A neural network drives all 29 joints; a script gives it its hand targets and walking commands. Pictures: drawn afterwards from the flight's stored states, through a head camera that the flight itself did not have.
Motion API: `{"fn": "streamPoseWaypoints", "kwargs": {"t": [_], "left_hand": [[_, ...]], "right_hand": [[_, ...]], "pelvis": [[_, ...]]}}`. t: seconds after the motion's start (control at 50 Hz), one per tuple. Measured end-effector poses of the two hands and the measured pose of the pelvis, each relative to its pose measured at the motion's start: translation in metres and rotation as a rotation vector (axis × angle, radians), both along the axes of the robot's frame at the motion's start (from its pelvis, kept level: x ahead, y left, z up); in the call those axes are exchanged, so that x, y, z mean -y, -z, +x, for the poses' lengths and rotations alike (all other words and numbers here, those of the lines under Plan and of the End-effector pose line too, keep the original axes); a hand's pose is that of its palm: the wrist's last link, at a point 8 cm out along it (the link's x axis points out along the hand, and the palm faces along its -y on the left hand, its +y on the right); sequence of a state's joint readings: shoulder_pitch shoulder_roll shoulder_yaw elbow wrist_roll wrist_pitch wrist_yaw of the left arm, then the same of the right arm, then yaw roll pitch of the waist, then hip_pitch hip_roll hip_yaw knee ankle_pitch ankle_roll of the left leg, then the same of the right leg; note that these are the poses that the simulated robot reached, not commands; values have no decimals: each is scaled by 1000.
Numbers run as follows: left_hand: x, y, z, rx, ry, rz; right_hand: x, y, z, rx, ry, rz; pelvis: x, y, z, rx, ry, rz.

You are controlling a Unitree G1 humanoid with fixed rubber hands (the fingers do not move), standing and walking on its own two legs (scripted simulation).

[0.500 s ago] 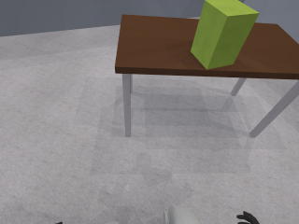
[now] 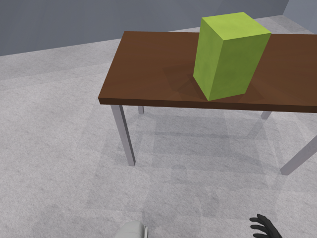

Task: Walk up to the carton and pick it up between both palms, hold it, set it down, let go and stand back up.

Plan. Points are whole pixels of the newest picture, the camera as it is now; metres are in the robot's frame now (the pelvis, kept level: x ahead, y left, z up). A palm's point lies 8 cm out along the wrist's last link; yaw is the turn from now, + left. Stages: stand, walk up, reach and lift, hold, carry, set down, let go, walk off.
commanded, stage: walk up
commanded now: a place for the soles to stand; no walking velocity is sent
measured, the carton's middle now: (225, 58) +0.72 -0.20 +0.05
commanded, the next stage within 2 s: none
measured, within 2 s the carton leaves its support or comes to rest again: neither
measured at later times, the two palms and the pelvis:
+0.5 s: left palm (138, 173) +0.31 +0.10 -0.10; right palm out of the picture +0.18 -0.45 -0.11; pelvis +0.15 -0.15 -0.03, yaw +0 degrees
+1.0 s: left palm (146, 194) +0.24 +0.07 -0.09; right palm (315, 169) +0.34 -0.45 -0.09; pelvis +0.19 -0.21 -0.01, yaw +6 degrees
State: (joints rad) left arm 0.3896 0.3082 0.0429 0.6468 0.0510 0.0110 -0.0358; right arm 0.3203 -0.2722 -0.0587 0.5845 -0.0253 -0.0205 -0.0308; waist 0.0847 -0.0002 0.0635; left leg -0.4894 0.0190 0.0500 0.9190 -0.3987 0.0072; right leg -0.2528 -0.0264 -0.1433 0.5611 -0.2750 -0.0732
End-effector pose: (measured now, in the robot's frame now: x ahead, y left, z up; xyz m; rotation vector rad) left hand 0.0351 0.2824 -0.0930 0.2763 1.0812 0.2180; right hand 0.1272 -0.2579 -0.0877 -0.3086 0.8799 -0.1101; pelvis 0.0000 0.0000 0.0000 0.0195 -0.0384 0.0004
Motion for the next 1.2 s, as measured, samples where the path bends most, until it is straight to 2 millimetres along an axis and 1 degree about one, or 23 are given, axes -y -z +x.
{"fn": "streamPoseWaypoints", "kwargs": {"t": [0.04,0.08,0.12,0.16,0.2,0.22,0.28,0.34,0.4,0.44,0.48,0.5,0.52,0.56,0.62,0.66,0.7,0.76,0.84,0.92,0.96,1.08,1.2], "left_hand": [[7,6,-4,-38,-22,-15],[15,15,-4,-71,-38,-36],[22,27,3,-96,-37,-57],[32,37,19,-112,-8,-75],[44,40,46,-112,37,-82],[50,39,62,-99,58,-82],[69,31,119,-23,116,-85],[95,19,172,52,166,-99],[127,9,219,120,209,-102],[150,5,247,162,231,-92],[170,5,267,204,236,-67],[179,7,271,214,227,-54],[186,8,272,215,215,-44],[197,6,266,199,164,-33],[205,0,248,151,95,-8],[210,-4,236,127,61,4],[214,-7,227,111,36,16],[217,-8,214,89,7,32],[216,-6,202,64,-27,42],[211,1,200,61,-37,32],[209,3,203,72,-36,12],[209,-3,220,148,-16,-21],[199,-9,229,184,-10,-7]], "right_hand": [[1,-3,20,15,-19,-1],[4,-5,39,32,-29,-10],[10,-5,55,55,-27,-29],[21,-3,62,60,-15,-61],[37,-2,56,27,23,-97],[47,-2,50,2,45,-110],[75,-6,33,-75,98,-134],[104,-7,25,-123,134,-138],[136,-2,27,-151,152,-135],[159,6,34,-163,159,-128],[183,19,46,-170,156,-116],[193,26,54,-173,148,-109],[199,31,63,-172,142,-98],[207,32,88,-150,126,-76],[209,23,131,-90,73,-45],[209,17,154,-61,31,-27],[209,13,171,-49,-2,-11],[208,13,189,-54,-38,6],[205,15,205,-64,-62,18],[199,14,215,-44,-72,21],[195,11,216,-38,-76,19],[186,1,222,-19,-80,37],[179,-1,226,-16,-100,36]], "pelvis": [[7,0,12,-2,-5,-2],[13,3,25,-2,-11,-5],[18,10,39,-4,-18,-12],[24,17,51,-3,-27,-5],[32,16,62,1,-23,-12],[38,15,67,3,-22,-14],[57,9,83,7,-13,-12],[77,5,100,4,-4,-12],[101,6,116,0,3,-9],[120,11,128,-2,5,-6],[143,21,142,-1,0,1],[153,25,147,4,1,-8],[161,27,151,8,-1,-7],[173,25,160,10,-5,1],[188,15,170,7,-16,3],[196,9,176,2,-26,3],[202,6,181,-1,-36,4],[210,4,186,-3,-48,3],[214,4,188,-4,-62,-1],[210,8,189,-10,-82,-11],[208,8,188,-13,-97,-7],[202,3,192,-17,-107,-30],[196,2,194,-20,-127,-35]]}}
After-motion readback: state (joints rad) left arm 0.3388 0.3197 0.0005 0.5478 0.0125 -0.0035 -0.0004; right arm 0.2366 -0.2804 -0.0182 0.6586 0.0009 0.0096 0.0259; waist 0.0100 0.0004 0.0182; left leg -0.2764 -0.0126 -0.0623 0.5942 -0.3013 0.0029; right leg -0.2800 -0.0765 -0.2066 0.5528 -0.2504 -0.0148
